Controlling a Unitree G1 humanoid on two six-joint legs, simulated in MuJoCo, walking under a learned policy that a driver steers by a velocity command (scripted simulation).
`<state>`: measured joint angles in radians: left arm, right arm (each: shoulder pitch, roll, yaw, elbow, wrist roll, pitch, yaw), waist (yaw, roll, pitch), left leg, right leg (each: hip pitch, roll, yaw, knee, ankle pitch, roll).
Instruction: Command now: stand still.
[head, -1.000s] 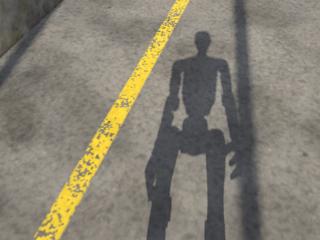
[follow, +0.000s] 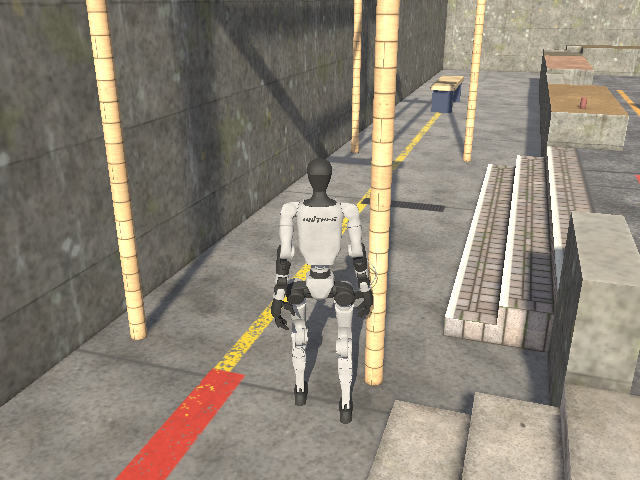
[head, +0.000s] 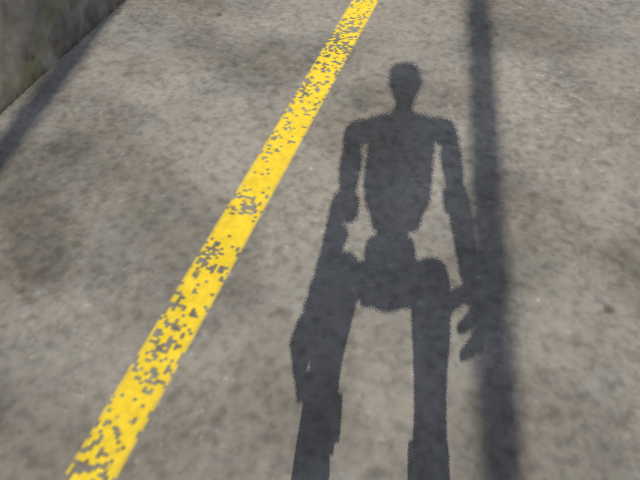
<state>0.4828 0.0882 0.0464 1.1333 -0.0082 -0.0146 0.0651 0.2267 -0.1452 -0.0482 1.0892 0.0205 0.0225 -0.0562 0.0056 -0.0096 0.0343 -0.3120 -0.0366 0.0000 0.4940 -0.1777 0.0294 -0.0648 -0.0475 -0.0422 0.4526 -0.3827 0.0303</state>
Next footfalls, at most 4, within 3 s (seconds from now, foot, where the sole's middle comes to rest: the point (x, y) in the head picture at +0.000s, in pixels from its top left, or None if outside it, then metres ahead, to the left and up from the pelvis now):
0.88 right None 0.16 -0.07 -0.77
2.16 left None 0.40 0.22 -0.77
2.74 right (339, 357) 0.78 -0.01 -0.77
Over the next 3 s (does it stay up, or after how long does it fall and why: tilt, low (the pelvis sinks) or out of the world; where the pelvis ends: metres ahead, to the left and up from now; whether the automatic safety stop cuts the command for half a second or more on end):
stays up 0.69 0.07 0.01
